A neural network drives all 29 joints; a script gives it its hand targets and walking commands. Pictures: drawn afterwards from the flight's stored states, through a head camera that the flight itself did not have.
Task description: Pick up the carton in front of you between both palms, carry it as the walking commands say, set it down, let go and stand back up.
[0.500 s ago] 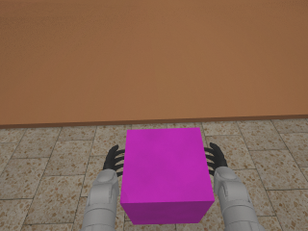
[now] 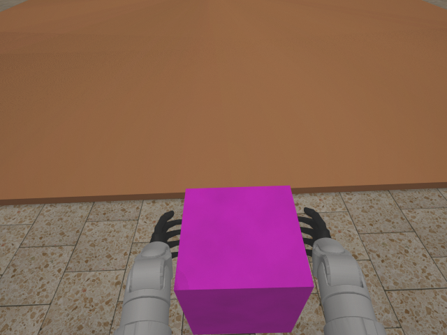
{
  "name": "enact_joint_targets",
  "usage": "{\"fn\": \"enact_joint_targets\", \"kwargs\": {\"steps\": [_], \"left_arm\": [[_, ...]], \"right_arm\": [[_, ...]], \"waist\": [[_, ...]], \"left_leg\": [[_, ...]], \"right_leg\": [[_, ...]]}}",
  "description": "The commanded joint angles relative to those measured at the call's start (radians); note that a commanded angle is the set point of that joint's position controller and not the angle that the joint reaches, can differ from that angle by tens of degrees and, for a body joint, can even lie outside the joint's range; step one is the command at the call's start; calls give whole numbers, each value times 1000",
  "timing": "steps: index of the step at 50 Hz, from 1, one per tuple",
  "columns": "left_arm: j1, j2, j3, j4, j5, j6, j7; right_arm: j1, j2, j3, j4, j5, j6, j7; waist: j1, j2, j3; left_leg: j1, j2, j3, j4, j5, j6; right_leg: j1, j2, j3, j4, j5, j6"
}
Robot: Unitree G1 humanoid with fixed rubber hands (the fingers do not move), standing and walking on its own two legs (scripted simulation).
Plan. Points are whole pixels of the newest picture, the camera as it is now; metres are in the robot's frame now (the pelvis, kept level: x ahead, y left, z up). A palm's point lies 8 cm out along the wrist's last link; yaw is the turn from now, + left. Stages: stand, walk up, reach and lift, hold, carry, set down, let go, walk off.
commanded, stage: reach and lift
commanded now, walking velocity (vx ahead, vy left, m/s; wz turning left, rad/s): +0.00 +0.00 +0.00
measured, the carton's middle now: (239, 262) +0.31 +0.00 -0.05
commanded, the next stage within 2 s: hold in 0.64 s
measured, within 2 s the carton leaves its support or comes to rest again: neither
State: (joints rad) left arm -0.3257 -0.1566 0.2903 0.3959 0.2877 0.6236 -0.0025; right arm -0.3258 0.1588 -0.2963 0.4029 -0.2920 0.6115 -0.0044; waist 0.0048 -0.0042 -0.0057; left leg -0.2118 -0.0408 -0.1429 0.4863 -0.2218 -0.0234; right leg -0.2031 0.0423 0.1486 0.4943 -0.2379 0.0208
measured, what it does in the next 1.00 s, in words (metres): stands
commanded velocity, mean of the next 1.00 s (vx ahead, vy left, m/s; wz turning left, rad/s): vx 0.00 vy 0.00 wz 0.00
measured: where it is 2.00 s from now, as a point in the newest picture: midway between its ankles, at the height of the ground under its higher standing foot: outside the picture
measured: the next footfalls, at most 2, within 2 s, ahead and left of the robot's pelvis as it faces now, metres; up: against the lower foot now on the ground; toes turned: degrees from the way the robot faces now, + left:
none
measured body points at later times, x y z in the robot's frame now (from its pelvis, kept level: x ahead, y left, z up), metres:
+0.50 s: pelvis +0.02 +0.00 +0.01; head -0.01 +0.00 +0.46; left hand +0.32 +0.15 +0.03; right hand +0.32 -0.15 +0.03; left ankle +0.03 +0.13 -0.74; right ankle +0.02 -0.13 -0.74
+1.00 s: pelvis +0.01 +0.00 +0.01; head -0.04 +0.00 +0.46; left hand +0.31 +0.15 +0.04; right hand +0.31 -0.15 +0.05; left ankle +0.03 +0.13 -0.74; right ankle +0.02 -0.13 -0.74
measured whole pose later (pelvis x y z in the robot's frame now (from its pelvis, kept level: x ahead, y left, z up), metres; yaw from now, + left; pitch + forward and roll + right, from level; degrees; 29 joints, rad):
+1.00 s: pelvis +0.01 +0.00 +0.01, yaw +0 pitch -7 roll +0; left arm -0.26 -0.15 0.22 0.24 0.27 0.77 0.00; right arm -0.27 0.15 -0.23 0.25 -0.28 0.76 0.00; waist 0.00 0.00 0.01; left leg -0.07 -0.03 -0.14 0.37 -0.19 -0.02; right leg -0.06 0.03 0.14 0.38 -0.20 0.02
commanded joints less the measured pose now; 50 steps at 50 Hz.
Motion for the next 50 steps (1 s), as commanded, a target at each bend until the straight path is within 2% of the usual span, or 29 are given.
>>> {"fn": "enact_joint_targets", "kwargs": {"steps": [1,18,31,37,43,50], "left_arm": [[-578,-996,-583,-12,-254,-36,-259],[-436,-964,-626,-132,-274,7,-244],[-415,-944,-640,-183,-286,36,-242],[-411,-944,-715,-287,-333,73,-236],[-405,-899,-629,-214,-281,110,-237],[-499,-936,-642,-213,-298,98,-248]], "right_arm": [[-573,1000,584,-4,253,-28,268],[-438,962,627,-124,277,14,257],[-416,951,641,-177,288,44,251],[-406,950,709,-281,326,83,242],[-406,904,631,-213,284,122,248],[-499,938,641,-209,295,109,259]], "waist": [[-1,4,-294],[0,6,-296],[0,2,-268],[-7,2,-316],[-1,0,-159],[-3,0,-220]], "left_leg": [[116,-55,88,-85,66,14],[191,-63,78,-123,255,1],[203,-66,78,-138,257,0],[244,-66,73,-151,320,-5],[194,-64,82,-181,129,7],[203,-61,86,-163,118,7]], "right_leg": [[52,54,-89,-100,67,-9],[137,65,-80,-135,256,2],[156,65,-77,-150,268,3],[205,64,-73,-161,341,7],[143,57,-82,-195,141,-2],[141,55,-87,-177,128,-4]]}}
